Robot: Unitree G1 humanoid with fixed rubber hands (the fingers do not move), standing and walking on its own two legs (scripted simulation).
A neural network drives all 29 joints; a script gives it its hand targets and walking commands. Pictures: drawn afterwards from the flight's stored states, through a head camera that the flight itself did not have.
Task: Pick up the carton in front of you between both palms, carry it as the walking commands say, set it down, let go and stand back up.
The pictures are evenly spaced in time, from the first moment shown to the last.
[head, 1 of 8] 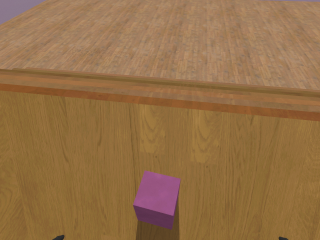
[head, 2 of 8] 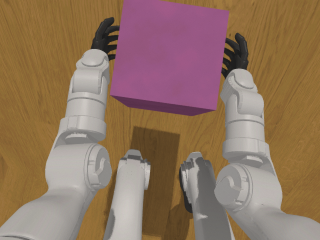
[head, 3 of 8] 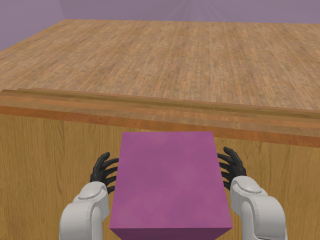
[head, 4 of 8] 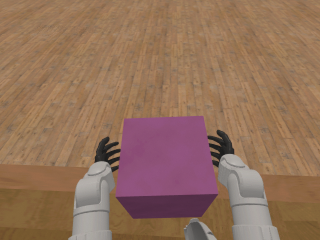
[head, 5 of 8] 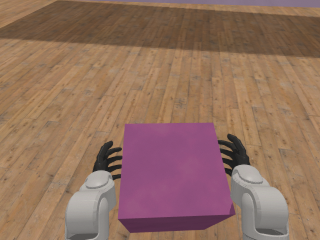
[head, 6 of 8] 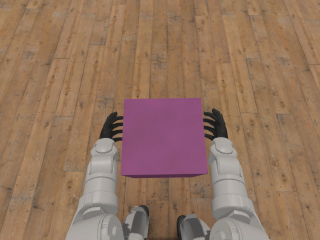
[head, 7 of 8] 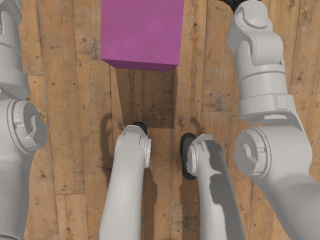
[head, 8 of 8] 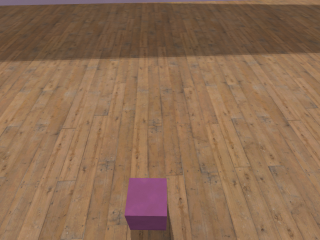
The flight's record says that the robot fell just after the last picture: no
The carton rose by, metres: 0.68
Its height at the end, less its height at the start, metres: -1.38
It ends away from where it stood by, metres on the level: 5.56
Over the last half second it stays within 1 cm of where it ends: yes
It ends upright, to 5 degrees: yes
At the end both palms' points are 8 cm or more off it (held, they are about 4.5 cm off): yes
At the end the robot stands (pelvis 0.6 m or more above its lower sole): yes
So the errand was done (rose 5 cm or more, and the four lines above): yes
